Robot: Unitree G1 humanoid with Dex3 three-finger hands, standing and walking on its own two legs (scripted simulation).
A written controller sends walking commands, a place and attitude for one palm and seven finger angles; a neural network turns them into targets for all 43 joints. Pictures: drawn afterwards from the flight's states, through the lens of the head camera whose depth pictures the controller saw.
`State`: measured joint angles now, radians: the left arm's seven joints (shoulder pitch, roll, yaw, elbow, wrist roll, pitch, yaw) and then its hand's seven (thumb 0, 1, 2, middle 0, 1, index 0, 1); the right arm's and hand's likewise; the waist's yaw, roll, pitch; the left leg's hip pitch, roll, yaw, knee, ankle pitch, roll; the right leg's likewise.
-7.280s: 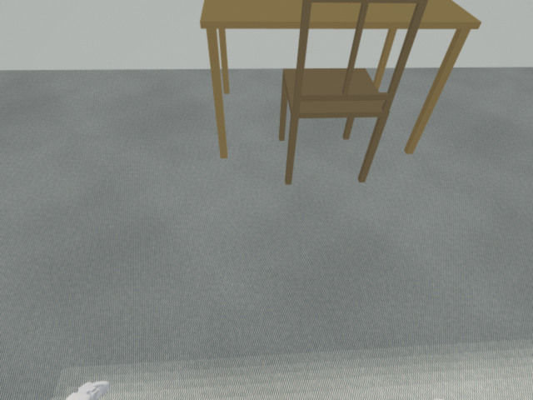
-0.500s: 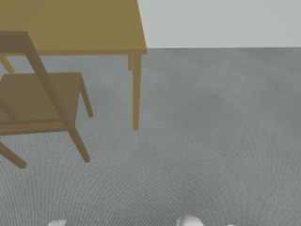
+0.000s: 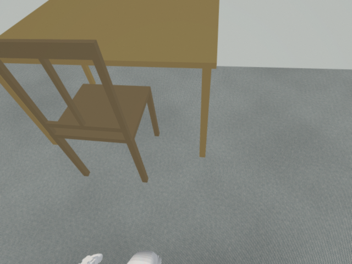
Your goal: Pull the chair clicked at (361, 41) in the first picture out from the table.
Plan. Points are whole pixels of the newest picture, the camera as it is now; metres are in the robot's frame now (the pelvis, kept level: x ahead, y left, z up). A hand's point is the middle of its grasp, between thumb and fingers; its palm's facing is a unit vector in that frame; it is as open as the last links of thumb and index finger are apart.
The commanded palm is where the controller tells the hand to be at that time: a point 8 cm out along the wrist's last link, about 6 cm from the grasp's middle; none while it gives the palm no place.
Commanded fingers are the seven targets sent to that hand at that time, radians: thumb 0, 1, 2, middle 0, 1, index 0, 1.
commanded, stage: turn to face it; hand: left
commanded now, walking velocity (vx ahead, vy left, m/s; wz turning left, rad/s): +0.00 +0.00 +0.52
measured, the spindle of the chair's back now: (65, 96) +0.73 +0.47 -0.07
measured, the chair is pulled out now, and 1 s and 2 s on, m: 0.00 0.00 0.00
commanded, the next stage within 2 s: take the last steps up to it in 0.48 s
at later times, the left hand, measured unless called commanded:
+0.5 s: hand out of the picture -0.02 +0.30 -0.17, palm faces +0.26 -0.94 -0.24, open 7.4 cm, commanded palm none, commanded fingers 0.00 0.90 0.90 -0.20 -0.30 -0.20 -0.30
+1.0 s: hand out of the picture -0.02 +0.20 -0.15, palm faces +0.34 -0.91 -0.23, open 7.3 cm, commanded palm none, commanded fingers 0.00 0.90 0.90 -0.20 -0.30 -0.20 -0.30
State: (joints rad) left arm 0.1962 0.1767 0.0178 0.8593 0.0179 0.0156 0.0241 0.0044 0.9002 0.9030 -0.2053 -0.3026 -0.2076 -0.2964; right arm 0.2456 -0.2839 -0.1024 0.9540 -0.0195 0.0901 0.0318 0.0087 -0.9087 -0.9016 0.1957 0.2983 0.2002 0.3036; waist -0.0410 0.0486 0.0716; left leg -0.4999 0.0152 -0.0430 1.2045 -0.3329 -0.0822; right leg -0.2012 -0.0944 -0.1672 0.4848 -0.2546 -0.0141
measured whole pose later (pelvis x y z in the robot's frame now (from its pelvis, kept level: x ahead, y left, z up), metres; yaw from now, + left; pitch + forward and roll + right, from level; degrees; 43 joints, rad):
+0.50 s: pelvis -0.02 +0.08 +0.00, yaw +12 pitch +0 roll -2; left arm 0.22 0.27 0.06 0.96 0.02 0.06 0.01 0.01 0.91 0.90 -0.20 -0.30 -0.20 -0.30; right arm 0.16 -0.19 -0.02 0.92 -0.01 0.01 -0.01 0.01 -0.90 -0.90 0.20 0.30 0.20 0.30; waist 0.03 -0.04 0.07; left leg -0.18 -0.03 0.01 0.42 -0.23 0.07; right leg -0.47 -0.09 -0.03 1.10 -0.37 0.09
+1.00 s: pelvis +0.04 +0.04 +0.01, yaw +18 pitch -1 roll +2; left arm 0.39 0.12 0.02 1.04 0.02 -0.05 0.01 0.00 0.91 0.90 -0.20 -0.30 -0.21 -0.30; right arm 0.35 -0.22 -0.07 1.07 -0.03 0.02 0.02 0.01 -0.91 -0.90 0.20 0.30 0.20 0.30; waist -0.02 0.05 0.00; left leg -0.52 0.04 -0.01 1.06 -0.22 0.00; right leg -0.04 0.00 -0.10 0.33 -0.28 -0.05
